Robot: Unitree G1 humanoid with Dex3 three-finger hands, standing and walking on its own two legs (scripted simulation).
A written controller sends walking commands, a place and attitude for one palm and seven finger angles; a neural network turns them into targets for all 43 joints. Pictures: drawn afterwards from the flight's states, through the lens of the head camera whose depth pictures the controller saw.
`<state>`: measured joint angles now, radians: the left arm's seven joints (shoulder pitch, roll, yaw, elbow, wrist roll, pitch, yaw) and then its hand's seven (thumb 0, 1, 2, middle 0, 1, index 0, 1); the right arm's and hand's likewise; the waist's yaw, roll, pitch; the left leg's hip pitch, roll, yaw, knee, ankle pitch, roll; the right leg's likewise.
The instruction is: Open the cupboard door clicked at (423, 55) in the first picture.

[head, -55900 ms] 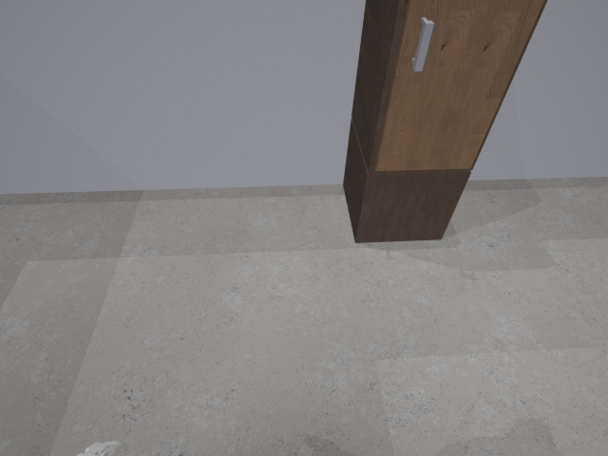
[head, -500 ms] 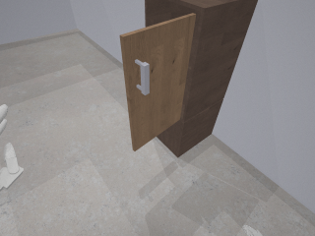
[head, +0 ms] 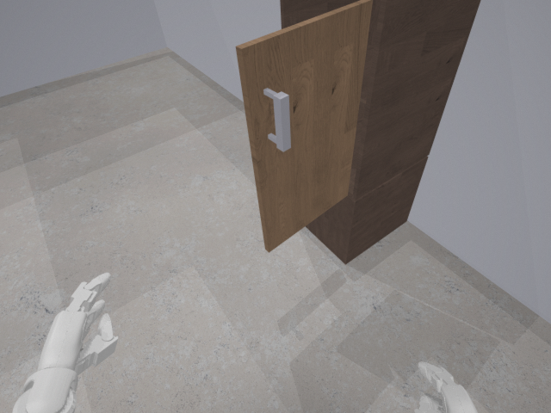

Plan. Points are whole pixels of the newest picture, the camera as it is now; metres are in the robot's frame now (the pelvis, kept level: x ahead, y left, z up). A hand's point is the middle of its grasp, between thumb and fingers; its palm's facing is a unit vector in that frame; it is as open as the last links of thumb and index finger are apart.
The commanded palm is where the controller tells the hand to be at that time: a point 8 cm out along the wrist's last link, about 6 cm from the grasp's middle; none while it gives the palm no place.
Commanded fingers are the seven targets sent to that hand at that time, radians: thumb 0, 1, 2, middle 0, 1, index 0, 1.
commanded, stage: let the arm hang, fingers relaxed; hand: left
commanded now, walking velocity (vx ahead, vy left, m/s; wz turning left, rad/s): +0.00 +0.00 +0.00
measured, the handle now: (276, 119) +0.64 +0.05 +0.11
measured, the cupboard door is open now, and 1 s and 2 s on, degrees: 95 95 95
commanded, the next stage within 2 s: look to check the result in 0.98 s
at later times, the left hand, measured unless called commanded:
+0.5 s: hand out of the picture -0.12 +0.17 -0.15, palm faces +0.06 -0.97 -0.22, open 7.3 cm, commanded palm none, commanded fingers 0.00 0.90 0.90 -0.20 -0.30 -0.20 -0.30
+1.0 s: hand out of the picture -0.01 +0.16 -0.17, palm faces +0.05 -0.98 -0.18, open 7.3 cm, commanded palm none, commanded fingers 0.00 0.90 0.90 -0.20 -0.30 -0.20 -0.30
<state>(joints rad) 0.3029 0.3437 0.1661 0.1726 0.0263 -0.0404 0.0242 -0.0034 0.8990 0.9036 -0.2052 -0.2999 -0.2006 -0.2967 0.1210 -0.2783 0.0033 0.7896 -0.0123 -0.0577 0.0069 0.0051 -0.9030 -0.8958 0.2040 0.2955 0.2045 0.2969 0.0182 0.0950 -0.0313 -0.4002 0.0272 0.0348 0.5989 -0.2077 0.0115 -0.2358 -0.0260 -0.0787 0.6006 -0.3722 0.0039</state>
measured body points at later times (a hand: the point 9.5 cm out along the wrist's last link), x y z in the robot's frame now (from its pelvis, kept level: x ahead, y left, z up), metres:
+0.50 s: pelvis -0.01 +0.00 +0.01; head +0.01 -0.01 +0.46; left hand -0.12 +0.23 -0.14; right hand -0.05 -0.21 -0.15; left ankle +0.07 +0.11 -0.73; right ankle -0.03 -0.12 -0.73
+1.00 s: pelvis +0.00 -0.01 +0.01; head +0.01 -0.01 +0.46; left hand -0.01 +0.21 -0.15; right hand -0.02 -0.21 -0.15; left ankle +0.07 +0.11 -0.73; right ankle -0.03 -0.12 -0.73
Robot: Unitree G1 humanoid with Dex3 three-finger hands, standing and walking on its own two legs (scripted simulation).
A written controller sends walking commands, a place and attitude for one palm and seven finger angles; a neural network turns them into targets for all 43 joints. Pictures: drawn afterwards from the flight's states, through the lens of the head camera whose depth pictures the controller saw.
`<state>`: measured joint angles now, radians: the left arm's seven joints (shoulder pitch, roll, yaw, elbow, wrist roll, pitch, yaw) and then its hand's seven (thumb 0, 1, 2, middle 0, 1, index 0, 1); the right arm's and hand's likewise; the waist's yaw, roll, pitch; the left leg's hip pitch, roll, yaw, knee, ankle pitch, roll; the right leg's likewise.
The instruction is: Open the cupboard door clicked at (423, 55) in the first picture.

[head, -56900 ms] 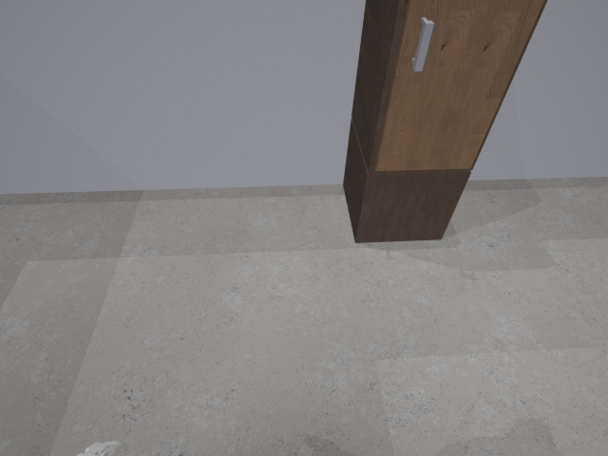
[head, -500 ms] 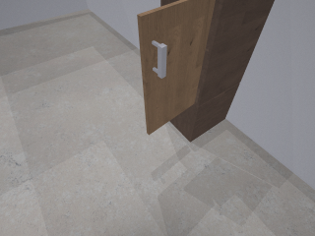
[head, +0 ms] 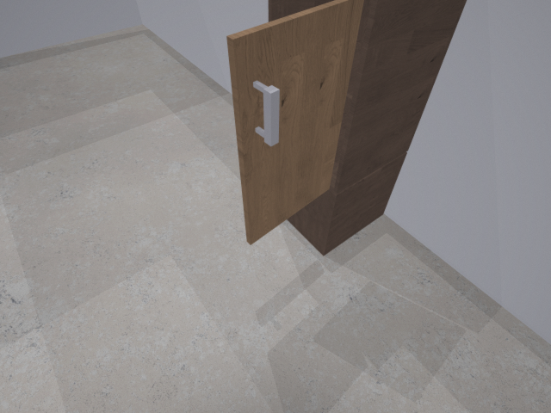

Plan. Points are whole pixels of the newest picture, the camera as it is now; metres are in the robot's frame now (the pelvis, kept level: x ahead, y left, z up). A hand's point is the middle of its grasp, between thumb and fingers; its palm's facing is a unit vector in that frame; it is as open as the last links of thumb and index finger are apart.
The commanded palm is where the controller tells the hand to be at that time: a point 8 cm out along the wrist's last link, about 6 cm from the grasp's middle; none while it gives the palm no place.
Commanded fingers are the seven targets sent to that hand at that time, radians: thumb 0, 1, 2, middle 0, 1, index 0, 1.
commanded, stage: look to check the result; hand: left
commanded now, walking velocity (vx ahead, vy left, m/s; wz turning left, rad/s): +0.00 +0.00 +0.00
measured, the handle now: (265, 113) +0.63 +0.05 +0.10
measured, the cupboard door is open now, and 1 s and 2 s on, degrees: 95 95 95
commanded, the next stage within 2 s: stand and wait in 0.52 s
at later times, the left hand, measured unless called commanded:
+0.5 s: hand out of the picture +0.00 +0.16 -0.17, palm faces +0.05 -0.98 -0.19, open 7.4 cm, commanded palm none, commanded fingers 0.00 0.90 0.90 -0.20 -0.30 -0.20 -0.30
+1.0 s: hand out of the picture +0.03 +0.16 -0.17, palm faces +0.04 -0.98 -0.21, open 7.4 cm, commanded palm none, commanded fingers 0.00 0.90 0.90 -0.20 -0.30 -0.20 -0.30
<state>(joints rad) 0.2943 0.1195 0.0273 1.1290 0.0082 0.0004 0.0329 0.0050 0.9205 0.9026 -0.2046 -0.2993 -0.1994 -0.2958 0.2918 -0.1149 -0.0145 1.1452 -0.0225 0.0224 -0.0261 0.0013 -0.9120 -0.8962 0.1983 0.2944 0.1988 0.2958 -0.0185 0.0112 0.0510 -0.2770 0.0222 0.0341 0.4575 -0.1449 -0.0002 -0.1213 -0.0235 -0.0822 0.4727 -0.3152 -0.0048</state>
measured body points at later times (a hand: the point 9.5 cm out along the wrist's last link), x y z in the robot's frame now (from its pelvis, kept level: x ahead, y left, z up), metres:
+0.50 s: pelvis +0.02 -0.01 +0.00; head +0.04 -0.01 +0.45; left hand +0.00 +0.21 -0.16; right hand +0.03 -0.23 -0.16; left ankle +0.06 +0.12 -0.74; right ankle -0.04 -0.11 -0.74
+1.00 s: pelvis +0.03 -0.02 +0.00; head +0.05 -0.03 +0.45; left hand +0.03 +0.21 -0.15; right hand +0.05 -0.25 -0.16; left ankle +0.06 +0.12 -0.74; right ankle -0.04 -0.11 -0.74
